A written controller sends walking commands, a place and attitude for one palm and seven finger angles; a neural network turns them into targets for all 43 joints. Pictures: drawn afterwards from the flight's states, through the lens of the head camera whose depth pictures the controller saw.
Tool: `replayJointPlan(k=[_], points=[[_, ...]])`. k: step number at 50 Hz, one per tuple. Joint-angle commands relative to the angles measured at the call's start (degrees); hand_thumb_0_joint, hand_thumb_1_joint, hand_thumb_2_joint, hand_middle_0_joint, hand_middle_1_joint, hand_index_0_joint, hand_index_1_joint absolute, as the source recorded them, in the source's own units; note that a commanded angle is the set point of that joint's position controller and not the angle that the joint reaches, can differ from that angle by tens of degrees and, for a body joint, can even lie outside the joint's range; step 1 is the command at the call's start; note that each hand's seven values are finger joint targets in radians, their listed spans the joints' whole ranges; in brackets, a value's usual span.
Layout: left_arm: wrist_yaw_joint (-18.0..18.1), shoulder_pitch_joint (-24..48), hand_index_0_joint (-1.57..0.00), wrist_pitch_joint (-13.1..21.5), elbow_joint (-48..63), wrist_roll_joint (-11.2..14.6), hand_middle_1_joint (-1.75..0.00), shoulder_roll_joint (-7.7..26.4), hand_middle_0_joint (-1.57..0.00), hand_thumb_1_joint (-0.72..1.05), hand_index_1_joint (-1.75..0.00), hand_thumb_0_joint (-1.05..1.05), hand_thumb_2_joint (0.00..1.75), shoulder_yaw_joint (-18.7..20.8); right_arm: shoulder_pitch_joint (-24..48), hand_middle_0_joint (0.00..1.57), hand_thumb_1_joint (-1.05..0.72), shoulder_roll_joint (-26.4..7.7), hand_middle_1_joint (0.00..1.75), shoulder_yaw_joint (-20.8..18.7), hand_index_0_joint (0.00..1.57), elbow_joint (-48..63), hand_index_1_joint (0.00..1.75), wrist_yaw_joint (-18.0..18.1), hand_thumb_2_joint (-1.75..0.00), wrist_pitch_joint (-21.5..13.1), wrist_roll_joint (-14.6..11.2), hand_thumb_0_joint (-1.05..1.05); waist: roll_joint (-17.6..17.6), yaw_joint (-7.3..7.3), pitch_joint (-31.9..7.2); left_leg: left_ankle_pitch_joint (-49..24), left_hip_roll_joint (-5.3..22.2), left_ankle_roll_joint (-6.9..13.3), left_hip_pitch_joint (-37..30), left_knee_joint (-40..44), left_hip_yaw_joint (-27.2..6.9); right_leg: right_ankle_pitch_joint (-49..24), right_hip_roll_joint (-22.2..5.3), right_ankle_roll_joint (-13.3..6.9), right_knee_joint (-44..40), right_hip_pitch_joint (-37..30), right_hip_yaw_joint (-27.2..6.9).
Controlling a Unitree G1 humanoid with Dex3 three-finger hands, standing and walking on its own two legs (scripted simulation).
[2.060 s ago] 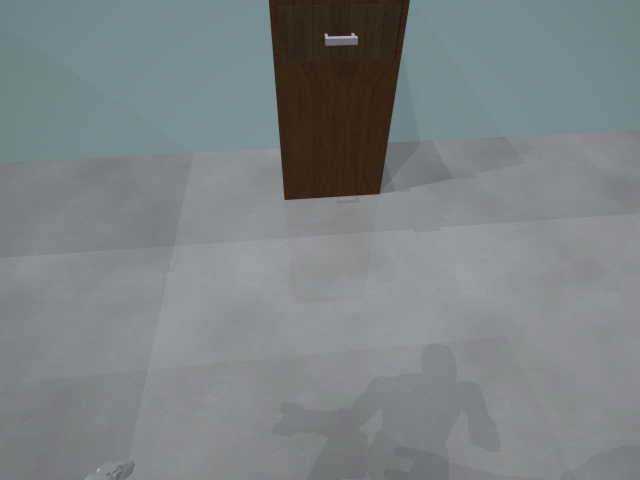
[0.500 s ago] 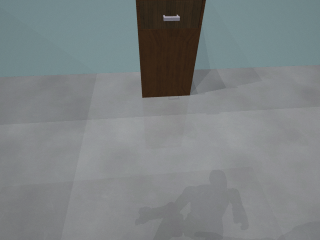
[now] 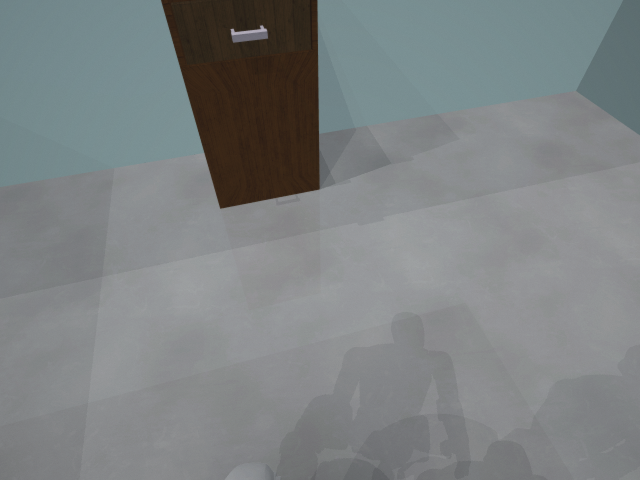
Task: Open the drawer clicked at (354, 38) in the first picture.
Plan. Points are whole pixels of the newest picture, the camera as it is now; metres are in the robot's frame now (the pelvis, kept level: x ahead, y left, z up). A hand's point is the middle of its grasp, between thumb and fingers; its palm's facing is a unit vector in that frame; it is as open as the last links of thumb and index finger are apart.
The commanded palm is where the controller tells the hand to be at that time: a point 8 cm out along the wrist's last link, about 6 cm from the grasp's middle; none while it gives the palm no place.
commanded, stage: walk to a spot facing it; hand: left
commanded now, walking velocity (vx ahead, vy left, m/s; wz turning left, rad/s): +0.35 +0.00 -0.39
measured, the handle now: (248, 32) +1.33 +0.36 -0.02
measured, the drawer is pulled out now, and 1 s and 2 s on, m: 0.00 0.00 0.00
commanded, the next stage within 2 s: turn to face it in 1.36 s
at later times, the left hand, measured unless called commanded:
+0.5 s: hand (182, 400) +0.26 +0.26 -0.18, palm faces -0.14 -0.98 -0.17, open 7.4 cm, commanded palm none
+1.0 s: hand (312, 248) +0.59 +0.08 -0.18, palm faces -0.51 -0.85 -0.12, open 7.4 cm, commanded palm none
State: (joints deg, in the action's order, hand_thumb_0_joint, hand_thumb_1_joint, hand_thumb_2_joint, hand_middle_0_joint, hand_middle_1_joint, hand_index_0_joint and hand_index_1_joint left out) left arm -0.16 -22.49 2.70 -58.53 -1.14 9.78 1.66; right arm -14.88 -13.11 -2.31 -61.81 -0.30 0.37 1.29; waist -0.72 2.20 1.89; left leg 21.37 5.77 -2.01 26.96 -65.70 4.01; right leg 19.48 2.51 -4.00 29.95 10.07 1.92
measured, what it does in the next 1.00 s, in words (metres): walks ahead, turning right: left foot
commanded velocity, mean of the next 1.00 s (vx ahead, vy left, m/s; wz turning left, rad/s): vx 0.35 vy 0.00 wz -0.40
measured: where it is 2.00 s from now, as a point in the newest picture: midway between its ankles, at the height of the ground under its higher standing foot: (375, 347)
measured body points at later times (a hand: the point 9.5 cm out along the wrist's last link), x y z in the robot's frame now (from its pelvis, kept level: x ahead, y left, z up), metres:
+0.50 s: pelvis +0.22 +0.07 +0.00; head +0.23 +0.11 +0.45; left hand +0.27 +0.31 -0.17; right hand +0.24 -0.17 -0.13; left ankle +0.27 +0.13 -0.73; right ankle +0.13 -0.05 -0.62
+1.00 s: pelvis +0.41 +0.00 -0.01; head +0.45 -0.01 +0.43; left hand +0.62 +0.13 -0.16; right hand +0.19 -0.08 -0.15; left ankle +0.28 +0.13 -0.73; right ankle +0.47 -0.11 -0.73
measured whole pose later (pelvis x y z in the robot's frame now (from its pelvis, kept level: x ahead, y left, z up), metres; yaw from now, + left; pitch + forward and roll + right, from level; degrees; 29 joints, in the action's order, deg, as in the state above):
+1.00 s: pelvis +0.41 +0.00 -0.01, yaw -27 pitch +0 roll -1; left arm -1.8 -5.5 0.2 -55.4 -1.9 8.1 2.7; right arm -32.8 -4.4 -0.9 -66.5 1.2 -3.2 1.4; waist -0.5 -4.4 4.3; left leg 28.8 7.0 -1.9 -5.6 -28.8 24.4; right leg 13.2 -0.2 -5.4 35.8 25.4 11.2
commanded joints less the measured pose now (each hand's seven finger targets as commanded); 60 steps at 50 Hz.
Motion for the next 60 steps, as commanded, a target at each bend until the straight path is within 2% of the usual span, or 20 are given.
replayJointPlan(k=[1, 11, 14, 15, 16, 17, 18, 21, 24, 33, 42, 44, 48, 49, 50, 51, 52, 53, 57, 60], points=[[0.7, -5.5, -0.2, 1.5, 0.5, -0.2, -0.3, 9.5, -0.2, 0.9, -0.3, 0.0, 0.9, 2.2, 7.1, 0.2, -0.9, -2.6, 0.3, -1.3, 0.2, 8.0, 0.3, -0.5, -0.9, -2.3, 0.0, 0.0, 4.3, -1.11, 3.0, -7.7, 1.6, -1.3, 12.7, 1.4, -1.4, -20.0, -15.2, -6.9, -16.7, -3.7, -17.9], [1.9, -8.3, -0.2, 1.5, -1.5, -0.5, -0.3, 8.0, -0.2, 0.9, -0.3, 0.0, 0.9, 2.0, 17.1, 0.2, -0.9, -0.1, 0.3, -0.6, 0.2, 13.4, 0.3, -1.4, -0.9, -3.5, -0.5, 0.0, 9.5, 1.24, 4.8, -11.8, -1.5, 0.3, 6.5, 23.8, 2.1, -36.0, -12.5, -4.7, -14.2, -7.8, -14.5], [1.9, -5.0, -0.2, 1.6, -0.6, -0.3, -0.3, 9.7, -0.2, 0.9, -0.3, 0.0, 0.9, 2.7, 4.8, 0.2, -0.9, -2.3, 0.3, -1.5, 0.2, 9.8, 0.3, -0.2, -0.9, -4.3, -0.4, 0.0, 8.7, -4.52, -0.6, -12.9, -5.3, 2.4, -12.7, 32.6, 3.8, -46.6, -10.7, -3.2, -2.5, -4.2, -12.3], [1.8, -4.1, -0.2, 1.6, -0.3, 0.0, -0.3, 9.6, -0.2, 0.9, -0.3, 0.0, 0.9, 3.0, -4.5, 0.2, -0.9, -4.7, 0.3, -2.1, 0.2, 7.0, 0.3, 0.5, -0.9, -4.5, -0.1, 0.0, 7.3, -8.29, -5.0, -14.9, -3.7, 3.3, -25.0, 34.9, 1.6, -42.0, -8.8, -1.9, 7.9, 0.6, -11.2], [1.2, -6.8, -0.2, 1.5, 0.3, 0.7, -0.3, 6.4, -0.2, 0.9, -0.3, 0.0, 0.9, 3.1, -12.1, 0.2, -0.9, -11.0, 0.3, -3.6, 0.2, 5.1, 0.3, 1.1, -0.9, -4.7, 0.7, 0.0, -4.7, -10.0, -13.0, -14.5, 9.2, 6.6, -39.3, 35.9, -13.5, -21.2, -3.0, 0.3, 23.6, 11.0, -7.0], [0.6, -9.3, -0.2, 1.4, 1.1, 1.1, -0.3, 3.7, -0.2, 0.9, -0.3, 0.0, 0.9, 2.4, -15.7, 0.2, -0.9, -15.6, 0.3, -4.3, 0.2, 4.7, 0.3, 1.1, -0.9, -4.5, 0.6, 0.0, -17.7, -8.68, -16.7, -11.9, 23.4, 12.0, -43.1, 44.9, -32.9, 12.7, 1.9, 1.7, 42.6, 20.8, -3.5], [0.8, -4.9, -0.2, 1.3, 2.1, 0.5, -0.3, 5.3, -0.2, 0.9, -0.3, 0.0, 0.9, 2.5, -11.9, 0.2, -0.9, -12.8, 0.3, -3.5, 0.2, 5.5, 0.3, 1.0, -0.9, -4.0, 0.0, 0.0, -10.5, -7.87, -10.6, -3.6, 24.1, 13.5, -34.1, 50.7, -35.3, 11.6, -1.5, 0.8, 48.1, 23.1, -6.7], [-0.6, 0.1, -0.2, -0.4, 1.8, -0.7, -0.3, 3.9, -0.2, 0.9, -0.3, 0.0, 0.9, 3.0, -1.4, 0.2, -0.9, -2.8, 0.3, -1.0, 0.2, 7.0, 0.3, 1.2, -0.9, -5.1, -0.1, 0.0, -6.3, -2.44, 3.8, 1.8, 15.9, 7.4, -12.3, 55.6, -17.6, -1.6, -7.4, 2.0, 47.6, 22.4, -5.2], [-1.1, -2.9, -0.2, -2.7, 0.9, -1.0, -0.3, 1.5, -0.2, 0.9, -0.3, 0.0, 0.9, 2.9, -1.7, 0.2, -0.9, -0.7, 0.3, -0.7, 0.2, 5.6, 0.3, 1.5, -0.9, -6.0, -0.2, 0.0, -6.6, 0.38, 3.2, -4.3, 12.1, 5.9, -7.5, 55.8, -5.2, -6.1, -7.9, 3.0, 44.4, 19.8, -3.6], [-1.8, 8.6, -0.2, -3.9, 4.6, -1.1, -0.3, 2.1, -0.2, 0.9, -0.3, 0.0, 0.9, 3.4, -11.6, 0.2, -0.9, -1.1, 0.3, -0.9, 0.2, 2.0, 0.3, 2.2, -0.9, -6.8, -0.6, 0.0, -2.5, -2.04, 3.6, -20.2, 12.2, 4.5, -23.8, 56.1, 1.8, -15.4, -9.6, 5.2, 35.5, 35.5, -2.0], [-2.2, 22.4, -0.2, -2.8, 7.9, -0.6, -0.3, 0.5, -0.2, 0.9, -0.3, 0.0, 0.9, 1.9, -21.6, 0.2, -0.9, -0.8, 0.3, -0.2, 0.2, -2.5, 0.3, 2.5, -0.9, -5.9, 0.4, 0.0, -5.1, -6.86, 8.2, -36.8, 13.9, 7.4, -33.2, 53.3, 8.0, -9.9, -7.4, 2.7, 15.9, 33.3, 6.0], [-2.1, 22.9, -0.2, -2.4, 8.2, -0.6, -0.3, 0.1, -0.2, 0.9, -0.3, 0.0, 0.9, 1.7, -21.8, 0.2, -0.9, -1.1, 0.3, -0.3, 0.2, -2.9, 0.3, 2.5, -0.9, -5.5, 0.5, 0.0, -5.9, -6.51, 7.7, -45.9, 13.9, 7.4, -34.3, 50.6, 11.0, -7.4, -5.6, 1.2, 11.8, 29.9, 8.0], [-1.3, 9.5, -0.2, -1.0, 4.5, -0.9, -0.3, 2.8, -0.2, 0.9, -0.3, 0.0, 0.9, 2.5, -18.2, 0.2, -0.9, -4.3, 0.3, -1.1, 0.2, -1.6, 0.3, 2.3, -0.9, -5.0, 0.0, 0.0, -8.3, 0.04, -1.9, -69.3, 13.4, 5.4, -34.6, 30.6, 15.2, -4.2, 0.6, -2.3, 4.4, 10.7, 12.1], [-1.2, 2.2, -0.2, -0.3, 2.1, -1.1, -0.3, 5.2, -0.2, 0.9, -0.3, 0.0, 0.9, 3.4, -16.3, 0.2, -0.9, -4.5, 0.3, -1.2, 0.2, -0.6, 0.3, 1.9, -0.9, -5.0, -0.4, 0.0, -6.9, 3.78, -5.8, -61.5, 12.6, 3.8, -25.5, 19.2, 16.0, -10.2, -0.4, -3.5, 0.5, -3.9, 10.5], [-0.6, -4.4, -0.2, 0.3, 0.5, -1.1, -0.3, 10.9, -0.2, 0.9, -0.3, 0.0, 0.9, 4.8, -16.5, 0.2, -0.9, -2.0, 0.3, -0.9, 0.2, 1.0, 0.3, 1.2, -0.9, -5.1, -1.4, 0.0, 2.7, 6.23, -12.9, -33.5, 8.1, 1.6, -7.8, 2.4, 15.7, -15.3, -13.2, -8.5, -0.7, -22.7, -5.9], [0.1, -8.5, -0.2, 0.3, -0.4, 0.2, -0.3, 15.2, -0.2, 0.9, -0.3, 0.0, 0.9, 5.7, -14.4, 0.2, -0.9, 0.8, 0.3, -0.6, 0.2, 3.0, 0.3, 1.4, -0.9, -5.4, -1.7, 0.0, 10.1, 5.65, -17.4, 11.2, -1.9, -1.2, 7.1, -16.1, 10.3, -30.2, -27.1, -16.2, -6.1, -31.0, -32.2], [0.8, -5.8, -0.2, -0.2, 0.3, 1.1, -0.3, 15.1, -0.2, 0.9, -0.3, 0.0, 0.9, 5.8, -9.1, 0.2, -0.9, -1.0, 0.3, -1.4, 0.2, 4.4, 0.3, 1.8, -0.9, -5.0, -1.6, 0.0, 2.6, 5.15, -12.4, 9.4, 0.0, 0.9, 10.2, -20.1, 0.9, -28.1, -27.8, -17.4, -10.5, -24.6, -30.9], [1.0, -1.1, -0.2, 0.0, 0.9, 1.1, -0.3, 12.3, -0.2, 0.9, -0.3, 0.0, 0.9, 5.0, -7.1, 0.2, -0.9, 0.4, 0.3, -1.6, 0.2, 4.7, 0.3, 1.3, -0.9, -4.9, -1.0, 0.0, -0.6, 3.46, -4.3, 2.1, 3.1, 1.0, 10.8, -17.7, -1.1, -28.1, -24.6, -13.6, -11.4, -15.0, -21.2], [1.4, 6.7, -0.2, 1.5, 1.4, -0.1, -0.3, 5.6, -0.2, 0.9, -0.3, 0.0, 0.9, 2.7, -11.0, 0.2, -0.9, 3.4, 0.3, -1.3, 0.2, 2.8, 0.3, 1.1, -0.9, -2.3, 0.2, 0.0, 1.2, -4.55, 2.6, -3.1, 5.5, 0.1, 2.0, -5.4, -1.8, -16.2, -18.0, -7.8, -17.5, 7.9, -9.8], [0.9, 6.5, -0.2, 1.8, 1.6, -0.3, -0.3, 5.4, -0.2, 0.9, -0.3, 0.0, 0.9, 2.7, -8.9, 0.2, -0.9, 3.9, 0.3, -1.2, 0.2, 4.1, 0.3, 0.4, -0.9, -1.6, 0.3, 0.0, 6.1, -5.12, 3.2, -6.5, 4.9, -1.0, 1.3, 5.0, 0.1, -15.6, -14.4, -7.1, -18.0, 10.5, -5.8]])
